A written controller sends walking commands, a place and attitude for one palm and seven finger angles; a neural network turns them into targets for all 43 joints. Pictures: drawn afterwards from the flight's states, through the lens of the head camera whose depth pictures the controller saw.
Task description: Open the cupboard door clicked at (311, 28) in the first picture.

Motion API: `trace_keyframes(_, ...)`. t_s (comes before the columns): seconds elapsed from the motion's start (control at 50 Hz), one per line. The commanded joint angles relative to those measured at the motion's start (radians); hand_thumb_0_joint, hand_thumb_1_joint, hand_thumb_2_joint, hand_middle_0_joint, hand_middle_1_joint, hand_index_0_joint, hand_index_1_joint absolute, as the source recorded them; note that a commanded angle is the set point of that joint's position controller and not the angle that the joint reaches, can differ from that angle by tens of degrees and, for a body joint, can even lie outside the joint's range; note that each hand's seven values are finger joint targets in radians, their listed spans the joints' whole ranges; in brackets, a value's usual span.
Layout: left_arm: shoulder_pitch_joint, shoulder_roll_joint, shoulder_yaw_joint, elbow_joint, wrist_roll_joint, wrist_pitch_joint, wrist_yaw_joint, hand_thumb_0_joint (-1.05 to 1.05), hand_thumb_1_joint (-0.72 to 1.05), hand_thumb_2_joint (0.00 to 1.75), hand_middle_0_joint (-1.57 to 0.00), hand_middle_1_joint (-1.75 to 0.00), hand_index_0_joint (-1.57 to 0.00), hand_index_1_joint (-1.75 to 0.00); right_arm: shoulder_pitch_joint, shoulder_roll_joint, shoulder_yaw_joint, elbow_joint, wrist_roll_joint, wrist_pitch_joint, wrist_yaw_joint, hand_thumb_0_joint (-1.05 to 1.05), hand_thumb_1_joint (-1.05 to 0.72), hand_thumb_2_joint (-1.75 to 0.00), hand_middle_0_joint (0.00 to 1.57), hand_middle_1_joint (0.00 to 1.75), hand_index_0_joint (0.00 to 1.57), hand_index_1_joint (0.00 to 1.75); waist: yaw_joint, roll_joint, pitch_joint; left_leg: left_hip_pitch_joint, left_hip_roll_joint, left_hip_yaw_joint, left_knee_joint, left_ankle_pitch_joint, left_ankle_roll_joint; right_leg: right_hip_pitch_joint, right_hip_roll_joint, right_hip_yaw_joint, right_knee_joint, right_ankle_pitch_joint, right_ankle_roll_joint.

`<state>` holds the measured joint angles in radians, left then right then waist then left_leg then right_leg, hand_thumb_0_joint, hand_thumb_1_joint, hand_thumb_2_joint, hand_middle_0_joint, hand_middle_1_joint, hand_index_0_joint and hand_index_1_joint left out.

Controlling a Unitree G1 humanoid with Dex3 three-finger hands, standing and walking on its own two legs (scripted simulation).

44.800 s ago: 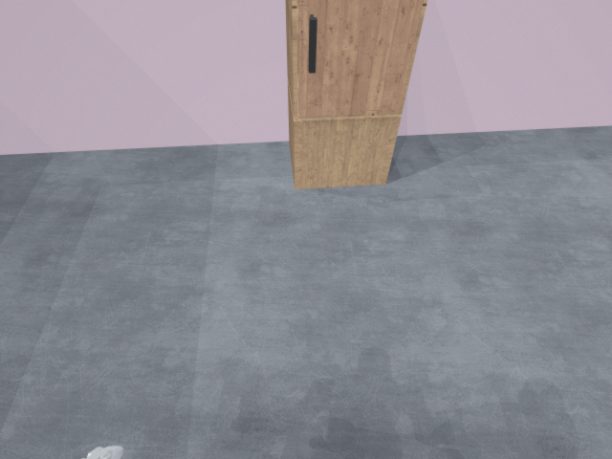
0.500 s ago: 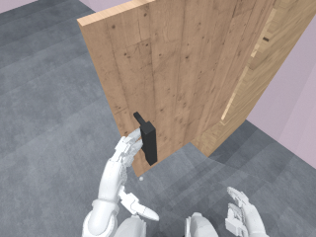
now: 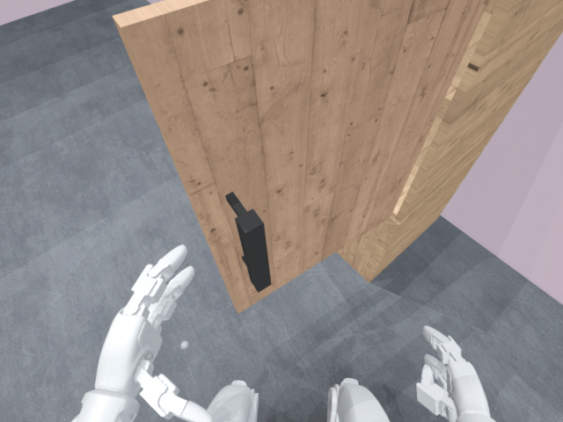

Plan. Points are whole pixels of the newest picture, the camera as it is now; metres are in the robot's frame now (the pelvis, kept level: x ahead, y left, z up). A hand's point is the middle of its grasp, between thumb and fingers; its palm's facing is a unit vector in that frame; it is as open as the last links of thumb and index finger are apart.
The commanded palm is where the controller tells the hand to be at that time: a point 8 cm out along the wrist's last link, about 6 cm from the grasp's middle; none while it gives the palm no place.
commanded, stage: draw the hand back to the body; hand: left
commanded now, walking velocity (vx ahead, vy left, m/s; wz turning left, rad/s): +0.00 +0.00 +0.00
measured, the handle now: (248, 245) +0.34 +0.07 +0.06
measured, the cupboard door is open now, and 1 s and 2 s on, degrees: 82 82 82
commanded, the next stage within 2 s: step back with the hand held close in 1.68 s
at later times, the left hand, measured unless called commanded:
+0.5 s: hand (118, 342) +0.20 +0.17 +0.12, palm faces -0.10 -0.99 -0.05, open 16.3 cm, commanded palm +0.17 +0.24 +0.13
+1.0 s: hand out of the picture +0.22 +0.26 +0.20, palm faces +0.30 -0.87 -0.39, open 12.7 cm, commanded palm +0.17 +0.30 +0.23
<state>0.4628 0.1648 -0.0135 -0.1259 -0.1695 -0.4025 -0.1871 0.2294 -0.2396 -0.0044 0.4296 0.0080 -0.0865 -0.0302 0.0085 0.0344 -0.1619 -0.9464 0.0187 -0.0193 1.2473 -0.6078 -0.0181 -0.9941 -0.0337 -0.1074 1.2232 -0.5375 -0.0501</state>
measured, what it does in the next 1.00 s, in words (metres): rises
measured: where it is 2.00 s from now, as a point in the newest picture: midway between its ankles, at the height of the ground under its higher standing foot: outside the picture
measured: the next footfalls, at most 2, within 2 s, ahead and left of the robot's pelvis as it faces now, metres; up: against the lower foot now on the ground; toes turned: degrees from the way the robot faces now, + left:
none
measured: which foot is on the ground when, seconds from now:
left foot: down 0.00-1.00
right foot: down 0.00-1.00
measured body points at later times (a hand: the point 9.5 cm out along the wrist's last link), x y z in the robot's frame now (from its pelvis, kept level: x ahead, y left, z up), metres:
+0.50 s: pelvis +0.00 +0.03 +0.04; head +0.04 +0.02 +0.49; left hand +0.20 +0.23 +0.12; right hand +0.18 -0.20 -0.03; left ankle +0.00 +0.13 -0.63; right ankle +0.03 -0.09 -0.63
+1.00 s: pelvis +0.03 +0.04 +0.09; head +0.02 +0.02 +0.54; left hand +0.20 +0.30 +0.22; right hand +0.21 -0.17 +0.01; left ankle +0.00 +0.13 -0.63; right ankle +0.03 -0.09 -0.63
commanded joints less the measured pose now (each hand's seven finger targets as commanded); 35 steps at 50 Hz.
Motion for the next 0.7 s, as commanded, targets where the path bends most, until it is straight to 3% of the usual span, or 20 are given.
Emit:
trace_keyframes(0.0, -0.025, 0.086, 0.054, -0.227, -0.045, -0.068, -0.058, 0.0, -0.5, 0.3, -0.15, -0.3, -0.15, -0.3, -0.037, -0.096, -0.048, -0.16, 0.008, -0.072, -0.019, 0.0, -0.9, -0.9, 0.2, 0.3, 0.2, 0.3, -0.024, -0.076, -0.235, -0.004, -0.052, 0.003, -0.106, 0.252, 0.031, 0.317, 0.003, 0.164, -0.221, 0.254, 0.034)
trace_keyframes(0.04, -0.037, 0.067, 0.03, -0.22, -0.048, -0.059, -0.066, 0.0, -0.5, 0.3, -0.15, -0.3, -0.15, -0.3, -0.036, -0.101, -0.046, -0.166, 0.011, -0.075, -0.021, 0.0, -0.9, -0.9, 0.2, 0.3, 0.2, 0.3, -0.032, -0.077, -0.205, -0.001, -0.05, 0.0, -0.112, 0.232, 0.033, 0.278, 0.01, 0.147, -0.222, 0.195, 0.031)
trace_keyframes(0.08, -0.092, 0.091, 0.04, -0.238, -0.044, -0.052, -0.055, 0.0, -0.5, 0.3, -0.15, -0.3, -0.15, -0.3, -0.04, -0.106, -0.044, -0.166, 0.009, -0.08, -0.023, 0.0, -0.9, -0.9, 0.2, 0.3, 0.2, 0.3, -0.034, -0.064, -0.199, -0.007, -0.049, -0.004, -0.11, 0.207, 0.036, 0.251, 0.013, 0.146, -0.227, 0.123, 0.026)
trace_keyframes(0.1, -0.094, 0.129, 0.077, -0.278, -0.046, -0.05, -0.046, 0.0, -0.5, 0.3, -0.15, -0.3, -0.15, -0.3, -0.038, -0.106, -0.044, -0.173, 0.009, -0.081, -0.025, 0.0, -0.9, -0.9, 0.2, 0.3, 0.2, 0.3, -0.015, -0.05, -0.237, 0.009, -0.049, -0.002, -0.121, 0.207, 0.035, 0.274, 0.012, 0.152, -0.232, 0.108, 0.024)
trace_keyframes(0.14, -0.06, 0.15, 0.098, -0.341, -0.044, -0.031, -0.03, 0.0, -0.5, 0.3, -0.15, -0.3, -0.15, -0.3, -0.035, -0.102, -0.042, -0.189, 0.015, -0.078, -0.028, 0.0, -0.9, -0.9, 0.2, 0.3, 0.2, 0.3, 0.003, 0.002, -0.266, 0.07, -0.052, 0.0, -0.163, 0.23, 0.035, 0.308, 0.018, 0.134, -0.241, 0.136, 0.019)
trace_keyframes(0.18, -0.001, 0.172, 0.133, -0.355, -0.049, 0.007, -0.013, 0.0, -0.5, 0.3, -0.15, -0.3, -0.15, -0.3, -0.03, -0.1, -0.041, -0.196, 0.02, -0.068, -0.03, 0.0, -0.9, -0.9, 0.2, 0.3, 0.2, 0.3, 0.017, -0.007, -0.279, 0.115, -0.052, -0.007, -0.209, 0.27, 0.035, 0.354, 0.029, 0.104, -0.25, 0.189, 0.016)
trace_keyframes(0.22, 0.026, 0.121, 0.086, -0.365, -0.052, 0.042, -0.01, 0.0, -0.5, 0.3, -0.15, -0.3, -0.15, -0.3, -0.028, -0.094, -0.036, -0.203, 0.029, -0.065, -0.028, 0.0, -0.9, -0.9, 0.2, 0.3, 0.2, 0.3, -0.001, -0.003, -0.232, 0.159, -0.051, -0.009, -0.249, 0.274, 0.034, 0.355, 0.033, 0.08, -0.275, 0.214, 0.024)
trace_keyframes(0.28, 0.048, 0.133, 0.107, -0.339, -0.06, 0.083, -0.012, 0.0, -0.5, 0.3, -0.15, -0.3, -0.15, -0.3, -0.032, -0.098, -0.029, -0.199, 0.032, -0.059, -0.034, 0.0, -0.9, -0.9, 0.2, 0.3, 0.2, 0.3, -0.01, -0.051, -0.166, 0.167, -0.047, -0.019, -0.291, 0.248, 0.035, 0.374, 0.038, 0.069, -0.321, 0.175, 0.026)
trace_keyframes(0.36, 0.045, 0.132, 0.1, -0.366, -0.066, 0.091, -0.025, 0.0, -0.5, 0.3, -0.15, -0.3, -0.15, -0.3, -0.028, -0.102, -0.018, -0.205, 0.032, -0.07, -0.038, 0.0, -0.9, -0.9, 0.2, 0.3, 0.2, 0.3, -0.019, -0.012, -0.091, 0.212, -0.044, -0.022, -0.342, 0.208, 0.031, 0.366, 0.039, 0.056, -0.359, 0.132, 0.028)
trace_keyframes(0.48, 0.069, 0.173, 0.153, -0.423, -0.087, 0.089, -0.035, 0.0, -0.5, 0.3, -0.15, -0.3, -0.15, -0.3, -0.029, -0.105, -0.01, -0.199, 0.033, -0.094, -0.038, 0.0, -0.9, -0.9, 0.2, 0.3, 0.2, 0.3, 0.002, 0.024, -0.093, 0.293, -0.036, -0.035, -0.402, 0.284, 0.026, 0.437, 0.047, 0.032, -0.373, 0.21, 0.02)
trace_keyframes(0.58, 0.088, 0.205, 0.207, -0.446, -0.108, 0.121, -0.059, 0.0, -0.32, 0.37, -0.16, -0.3, -0.16, -0.3, -0.028, -0.107, -0.009, -0.176, 0.041, -0.111, -0.037, 0.0, -0.9, -0.9, 0.2, 0.3, 0.2, 0.3, 0.006, 0.024, -0.084, 0.354, -0.028, -0.037, -0.434, 0.37, 0.02, 0.493, 0.053, 0.023, -0.4, 0.296, 0.022)
trace_keyframes(0.6, 0.119, 0.32, 0.222, -0.52, 0.048, 0.186, 0.098, 0.0, -0.29, 0.39, -0.16, -0.3, -0.16, -0.3, -0.022, -0.1, -0.009, -0.18, 0.024, -0.09, -0.066, 0.0, -0.9, -0.9, 0.2, 0.3, 0.2, 0.3, 0.061, 0.045, -0.118, 0.387, -0.008, -0.027, -0.506, 0.408, 0.03, 0.554, 0.021, 0.071, -0.445, 0.286, 0.016)
trace_keyframes(0.62, 0.168, 0.218, 0.164, -0.518, 0.068, 0.238, 0.169, 0.0, -0.26, 0.4, -0.16, -0.3, -0.16, -0.3, -0.015, -0.078, 0.001, -0.179, 0.018, -0.084, -0.071, 0.0, -0.9, -0.9, 0.2, 0.3, 0.2, 0.3, 0.03, 0.058, -0.054, 0.398, -0.011, -0.026, -0.525, 0.392, 0.026, 0.543, 0.018, 0.061, -0.471, 0.271, 0.02)
trace_keyframes(0.64, 0.175, 0.194, 0.14, -0.511, 0.094, 0.272, 0.215, 0.0, -0.22, 0.42, -0.16, -0.3, -0.16, -0.3, -0.008, -0.078, 0.002, -0.163, 0.017, -0.073, -0.073, 0.0, -0.9, -0.9, 0.2, 0.3, 0.2, 0.3, 0.024, 0.077, -0.02, 0.411, -0.003, -0.028, -0.538, 0.392, 0.025, 0.549, 0.015, 0.056, -0.485, 0.267, 0.022)
trace_keyframes(0.68, 0.158, 0.225, 0.17, -0.501, 0.118, 0.307, 0.273, 0.0, -0.15, 0.45, -0.16, -0.3, -0.16, -0.3, -0.027, -0.082, 0.006, -0.142, 0.015, -0.06, -0.078, 0.0, -0.9, -0.9, 0.2, 0.3, 0.2, 0.3, 0.024, 0.008, 0.011, 0.433, 0.001, -0.033, -0.565, 0.403, 0.029, 0.585, 0.019, 0.047, -0.527, 0.277, 0.021)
